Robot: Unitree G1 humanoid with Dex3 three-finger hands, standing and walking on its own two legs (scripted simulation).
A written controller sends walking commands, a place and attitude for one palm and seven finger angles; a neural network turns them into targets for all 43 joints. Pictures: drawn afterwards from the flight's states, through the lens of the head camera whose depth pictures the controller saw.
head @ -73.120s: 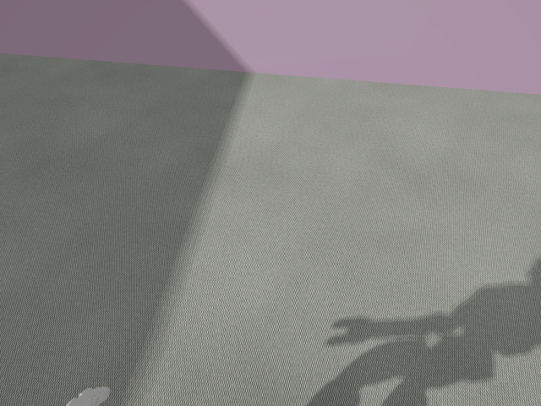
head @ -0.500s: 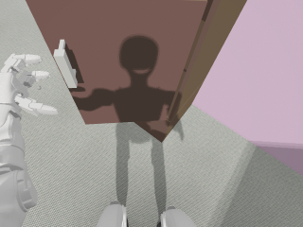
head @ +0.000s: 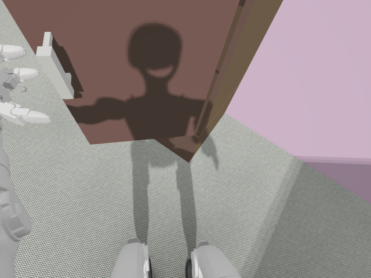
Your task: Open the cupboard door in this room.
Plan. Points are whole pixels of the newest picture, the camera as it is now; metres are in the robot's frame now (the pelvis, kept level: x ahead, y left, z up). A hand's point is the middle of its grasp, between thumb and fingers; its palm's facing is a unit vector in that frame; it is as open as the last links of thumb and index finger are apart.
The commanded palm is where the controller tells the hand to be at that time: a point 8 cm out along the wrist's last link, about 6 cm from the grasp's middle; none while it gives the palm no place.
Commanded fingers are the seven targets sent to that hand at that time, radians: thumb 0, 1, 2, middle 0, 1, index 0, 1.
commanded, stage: move the hooked fingers beside the handle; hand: left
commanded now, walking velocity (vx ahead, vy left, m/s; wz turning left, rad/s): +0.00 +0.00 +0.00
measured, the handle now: (58, 67) +0.53 +0.24 +0.07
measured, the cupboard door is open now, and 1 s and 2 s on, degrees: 43 43 43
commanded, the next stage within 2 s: slide the fingers in behind the handle in 0.52 s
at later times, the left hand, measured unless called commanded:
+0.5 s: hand (20, 92) +0.47 +0.29 +0.07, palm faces +0.10 -0.99 +0.00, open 14.0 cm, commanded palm +0.44 +0.33 +0.07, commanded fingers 0.00 -0.50 0.30 -0.30 -1.20 -0.30 -1.20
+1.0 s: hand (35, 92) +0.47 +0.27 +0.07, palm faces +0.09 -1.00 +0.02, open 14.0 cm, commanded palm +0.44 +0.31 +0.07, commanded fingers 0.00 -0.50 0.30 -0.30 -1.20 -0.30 -1.20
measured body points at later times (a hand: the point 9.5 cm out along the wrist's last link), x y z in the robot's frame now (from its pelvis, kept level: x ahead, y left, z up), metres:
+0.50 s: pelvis +0.00 +0.00 +0.00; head +0.13 +0.05 +0.43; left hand +0.46 +0.35 +0.07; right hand +0.05 -0.27 -0.10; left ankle +0.03 +0.09 -0.66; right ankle +0.00 -0.13 -0.66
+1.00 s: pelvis +0.00 +0.00 +0.00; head +0.12 +0.04 +0.44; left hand +0.46 +0.32 +0.07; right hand +0.04 -0.27 -0.10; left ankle +0.03 +0.09 -0.66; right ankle +0.00 -0.13 -0.66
